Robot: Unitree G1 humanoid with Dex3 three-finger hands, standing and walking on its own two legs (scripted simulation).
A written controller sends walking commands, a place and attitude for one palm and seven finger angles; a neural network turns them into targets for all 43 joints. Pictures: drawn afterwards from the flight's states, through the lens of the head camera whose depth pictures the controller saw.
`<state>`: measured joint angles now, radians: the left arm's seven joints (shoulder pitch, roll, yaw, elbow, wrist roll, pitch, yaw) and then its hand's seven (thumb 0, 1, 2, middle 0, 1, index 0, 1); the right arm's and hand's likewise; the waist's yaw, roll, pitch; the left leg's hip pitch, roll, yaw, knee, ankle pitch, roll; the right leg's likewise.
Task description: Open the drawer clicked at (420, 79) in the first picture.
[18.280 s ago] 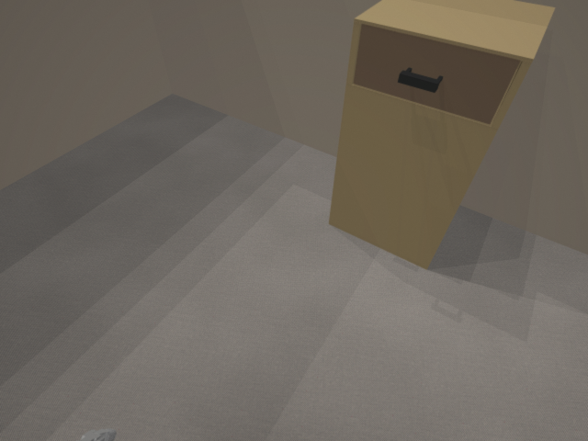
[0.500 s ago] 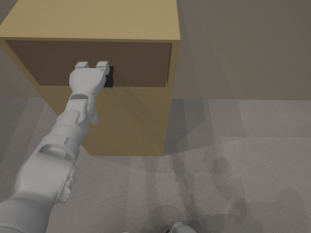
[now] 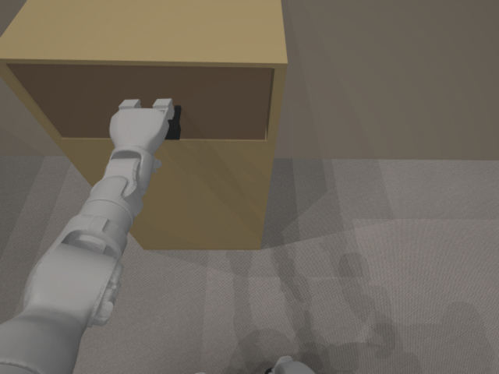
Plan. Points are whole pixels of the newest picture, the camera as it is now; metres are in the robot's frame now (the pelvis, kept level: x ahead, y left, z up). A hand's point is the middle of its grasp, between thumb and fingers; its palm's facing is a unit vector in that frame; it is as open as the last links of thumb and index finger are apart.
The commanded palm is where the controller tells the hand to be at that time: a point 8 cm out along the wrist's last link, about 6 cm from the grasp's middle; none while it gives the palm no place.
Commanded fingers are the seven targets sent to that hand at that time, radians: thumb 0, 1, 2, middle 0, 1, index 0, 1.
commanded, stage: close the thumb around the handle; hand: left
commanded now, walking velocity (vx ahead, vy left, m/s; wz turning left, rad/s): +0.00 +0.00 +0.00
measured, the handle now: (151, 120) +0.55 +0.14 +0.05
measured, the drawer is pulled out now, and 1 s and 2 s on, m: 0.00 0.04 0.15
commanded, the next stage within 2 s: pull the drawer open in 0.30 s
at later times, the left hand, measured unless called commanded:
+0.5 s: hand (150, 149) +0.50 +0.14 +0.03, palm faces -0.04 -0.02 -1.00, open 5.7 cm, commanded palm +0.47 +0.15 +0.08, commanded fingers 0.00 0.90 0.90 -0.40 -1.35 -0.40 -1.35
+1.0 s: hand (146, 166) +0.46 +0.14 +0.03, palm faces -0.02 -0.04 -1.00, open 5.7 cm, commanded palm +0.45 +0.15 +0.08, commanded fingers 0.00 0.90 0.90 -0.40 -1.35 -0.40 -1.35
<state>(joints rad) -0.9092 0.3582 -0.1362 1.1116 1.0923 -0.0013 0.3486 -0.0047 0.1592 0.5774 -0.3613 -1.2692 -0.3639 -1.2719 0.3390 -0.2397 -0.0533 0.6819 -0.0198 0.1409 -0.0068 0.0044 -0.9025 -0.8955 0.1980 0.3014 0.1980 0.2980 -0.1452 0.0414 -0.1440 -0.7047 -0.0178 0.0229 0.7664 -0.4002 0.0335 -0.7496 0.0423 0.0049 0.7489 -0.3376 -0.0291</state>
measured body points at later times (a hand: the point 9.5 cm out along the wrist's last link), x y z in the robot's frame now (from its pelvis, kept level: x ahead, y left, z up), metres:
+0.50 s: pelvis +0.00 +0.00 +0.00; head +0.10 -0.01 +0.44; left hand +0.49 +0.14 +0.08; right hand +0.01 -0.27 -0.13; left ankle -0.03 +0.10 -0.71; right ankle +0.00 -0.10 -0.71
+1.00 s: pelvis +0.02 +0.00 +0.01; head +0.10 -0.02 +0.45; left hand +0.46 +0.14 +0.08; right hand +0.10 -0.26 -0.13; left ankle -0.03 +0.10 -0.71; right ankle +0.00 -0.10 -0.71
